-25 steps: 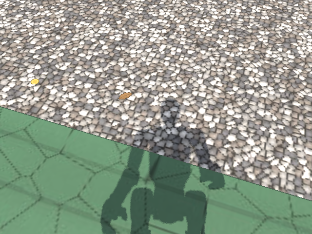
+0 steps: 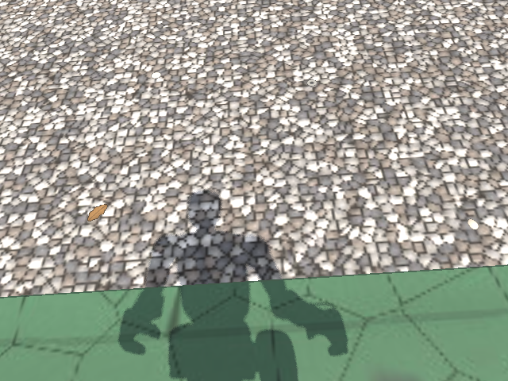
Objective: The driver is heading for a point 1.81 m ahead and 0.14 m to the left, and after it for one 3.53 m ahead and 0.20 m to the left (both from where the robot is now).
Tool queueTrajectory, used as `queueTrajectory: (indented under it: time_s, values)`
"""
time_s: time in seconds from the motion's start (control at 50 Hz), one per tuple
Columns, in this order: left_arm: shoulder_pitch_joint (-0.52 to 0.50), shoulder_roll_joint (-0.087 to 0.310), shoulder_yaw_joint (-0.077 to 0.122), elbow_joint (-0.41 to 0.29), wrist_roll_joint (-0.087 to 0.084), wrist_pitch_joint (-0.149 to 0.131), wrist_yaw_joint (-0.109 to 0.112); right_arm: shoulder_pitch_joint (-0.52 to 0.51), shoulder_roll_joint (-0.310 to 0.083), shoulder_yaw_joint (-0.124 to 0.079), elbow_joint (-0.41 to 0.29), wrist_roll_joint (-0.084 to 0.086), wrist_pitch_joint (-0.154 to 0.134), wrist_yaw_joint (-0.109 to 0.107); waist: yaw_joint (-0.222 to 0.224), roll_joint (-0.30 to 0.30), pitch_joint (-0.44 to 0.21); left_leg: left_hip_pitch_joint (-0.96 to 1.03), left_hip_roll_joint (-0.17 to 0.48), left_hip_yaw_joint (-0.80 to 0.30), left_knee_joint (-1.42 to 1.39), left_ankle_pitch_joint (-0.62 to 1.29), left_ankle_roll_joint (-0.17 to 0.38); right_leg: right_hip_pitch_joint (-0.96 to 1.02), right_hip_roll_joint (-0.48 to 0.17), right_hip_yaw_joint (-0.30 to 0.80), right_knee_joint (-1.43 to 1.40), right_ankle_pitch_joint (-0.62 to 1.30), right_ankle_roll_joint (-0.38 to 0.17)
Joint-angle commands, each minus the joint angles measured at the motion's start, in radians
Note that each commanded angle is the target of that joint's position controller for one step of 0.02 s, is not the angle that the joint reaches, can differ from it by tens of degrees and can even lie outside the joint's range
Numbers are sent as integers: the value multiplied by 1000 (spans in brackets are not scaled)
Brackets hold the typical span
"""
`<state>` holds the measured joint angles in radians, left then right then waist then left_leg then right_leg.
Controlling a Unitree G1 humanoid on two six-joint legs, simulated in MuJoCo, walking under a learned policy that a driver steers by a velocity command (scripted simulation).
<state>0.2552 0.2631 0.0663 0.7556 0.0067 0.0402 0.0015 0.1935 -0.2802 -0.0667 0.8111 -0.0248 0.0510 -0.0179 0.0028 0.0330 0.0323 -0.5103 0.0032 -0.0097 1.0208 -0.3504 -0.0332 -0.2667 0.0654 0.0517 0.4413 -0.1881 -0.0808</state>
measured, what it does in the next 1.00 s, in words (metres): steps on the spot: left foot, then right foot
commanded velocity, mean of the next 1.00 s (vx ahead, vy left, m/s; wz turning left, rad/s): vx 0.00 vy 0.00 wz -0.01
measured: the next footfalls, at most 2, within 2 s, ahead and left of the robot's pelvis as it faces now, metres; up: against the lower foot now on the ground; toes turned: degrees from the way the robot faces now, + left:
left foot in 0.28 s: +0.05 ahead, +0.12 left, +0.00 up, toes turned -12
right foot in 0.62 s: -0.02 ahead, -0.08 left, +0.00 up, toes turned -4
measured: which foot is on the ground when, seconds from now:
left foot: up 0.00-0.26, down 0.28-0.64, up 0.66-0.94, down 0.96-1.00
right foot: down 0.00-0.28, up 0.30-0.60, down 0.62-0.96, up 0.98-1.00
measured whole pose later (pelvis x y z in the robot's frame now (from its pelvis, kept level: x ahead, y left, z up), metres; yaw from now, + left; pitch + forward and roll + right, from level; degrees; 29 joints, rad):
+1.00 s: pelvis -0.04 +0.06 -0.02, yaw +5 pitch -1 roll +0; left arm 0.17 0.31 0.06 0.83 0.02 0.04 0.03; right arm 0.19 -0.29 -0.06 0.76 -0.01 0.04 0.03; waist 0.00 -0.05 0.09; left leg -0.27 -0.05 0.02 0.59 -0.30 0.06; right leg -0.28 -0.06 -0.06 0.78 -0.50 0.02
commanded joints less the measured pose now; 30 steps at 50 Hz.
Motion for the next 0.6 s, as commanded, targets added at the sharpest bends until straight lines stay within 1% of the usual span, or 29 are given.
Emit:
queueTrajectory:
  time_s: [0.02,0.08,0.16,0.22,0.24,0.26,0.28,0.3,0.32,0.34,0.36,0.38,0.4,0.42,0.44,0.46,0.48,0.5,0.52,0.54,0.56,0.58,0.6]
  values:
    - [38,153,41,-53,1,-14,6,-28,-60,-11,-72,5,-6,-6,23,-144,-69,-106,3,-29,-58,-14,-12,192,-241,294,-125,216,-156]
    - [54,168,47,-56,7,-9,7,-48,-64,-7,-91,8,-7,-11,40,-151,-69,-68,-9,-38,-144,-49,-10,186,-245,349,-116,192,-172]
    - [25,186,55,-66,13,-4,-2,-41,-67,-1,-111,18,-18,-17,35,-150,-83,42,-40,-40,-243,-75,9,130,-228,407,-90,244,-167]
    - [-20,174,51,-69,14,-1,-6,16,-68,2,-106,27,-26,-21,12,-161,-104,173,-55,-25,-365,-64,34,91,-210,419,-69,299,-132]
    - [-40,168,48,-67,11,2,-6,45,-61,5,-100,27,-30,-24,-8,-155,-105,241,-60,-15,-457,-16,44,63,-192,414,-53,290,-109]
    - [-61,160,44,-67,3,4,-4,82,-53,8,-91,22,-36,-27,-34,-142,-101,334,-58,-8,-604,78,56,15,-162,401,-30,233,-71]
    - [-49,129,34,-68,-3,2,1,84,-89,1,-93,10,-43,-34,-27,-76,-94,411,30,-96,-715,96,78,-62,-111,364,21,81,-16]
    - [18,54,14,-66,1,-2,3,54,-150,-2,-119,-6,-47,-37,15,133,-109,474,279,-356,-815,75,131,-151,10,214,210,-204,37]
    - [-17,125,33,-72,12,0,12,9,-208,-16,-128,-8,-42,-27,-4,195,-36,315,377,-479,-812,217,254,-213,112,81,353,-384,55]
    - [-16,151,40,-58,25,1,13,5,-155,-6,-126,-4,-45,-20,8,102,-20,272,357,-441,-799,279,288,-172,64,123,481,-359,61]
    - [1,143,41,-33,19,3,7,-45,-105,9,-127,7,-50,-14,37,63,-4,254,292,-344,-784,310,266,-152,55,126,533,-297,67]
    - [22,133,39,-14,13,6,2,-77,-87,15,-132,5,-51,-12,50,67,-5,263,230,-258,-767,364,235,-140,57,115,563,-253,80]
    - [29,124,36,-4,14,10,-3,-79,-84,17,-129,7,-55,-17,49,100,-18,302,203,-215,-752,425,224,-145,53,107,568,-231,91]
    - [31,113,31,6,13,11,-6,-64,-79,19,-122,8,-57,-17,39,107,-29,340,182,-182,-734,490,221,-144,52,95,543,-233,104]
    - [14,90,20,11,11,13,-6,-38,-61,27,-106,9,-59,-15,24,98,-40,362,171,-171,-723,521,218,-118,39,91,472,-233,114]
    - [-2,65,7,15,9,16,-4,-23,-51,33,-89,9,-61,-12,18,102,-46,384,163,-168,-715,521,214,-86,12,63,371,-234,123]
    - [-24,50,-4,18,9,18,0,-9,-59,32,-76,10,-60,-8,5,119,-44,399,152,-174,-704,512,211,-52,-10,13,270,-243,128]
    - [-54,53,-7,17,5,18,9,20,-89,22,-62,8,-54,-5,-21,141,-39,416,148,-200,-686,523,216,-34,-3,-17,200,-264,126]
    - [-64,69,-3,17,0,17,19,46,-128,7,-50,6,-47,0,-33,158,-33,433,151,-235,-664,554,223,-32,10,-32,153,-266,120]
    - [-55,84,0,23,-6,14,28,59,-152,-3,-43,8,-42,4,-31,160,-33,447,160,-268,-648,596,225,-28,16,-39,101,-239,111]
    - [-32,87,0,33,-10,9,35,57,-164,-11,-39,14,-38,7,-16,149,-37,449,162,-288,-630,633,218,-3,17,-44,28,-178,102]
    - [-4,88,-1,46,-10,0,42,41,-168,-16,-40,19,-35,8,2,135,-47,429,157,-297,-610,651,201,53,8,-42,-57,-90,91]
    - [12,99,1,52,-5,-11,48,27,-159,-17,-43,22,-35,10,13,114,-65,375,148,-305,-595,625,174,133,-20,-14,-116,-7,77]
Keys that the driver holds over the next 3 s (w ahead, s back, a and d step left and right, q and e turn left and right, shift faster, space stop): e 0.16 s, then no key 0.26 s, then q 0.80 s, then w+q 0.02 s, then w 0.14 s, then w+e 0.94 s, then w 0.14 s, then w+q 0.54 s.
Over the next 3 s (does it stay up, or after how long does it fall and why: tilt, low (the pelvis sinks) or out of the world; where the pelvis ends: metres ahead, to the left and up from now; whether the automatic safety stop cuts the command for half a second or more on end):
stays up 0.78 0.08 -0.03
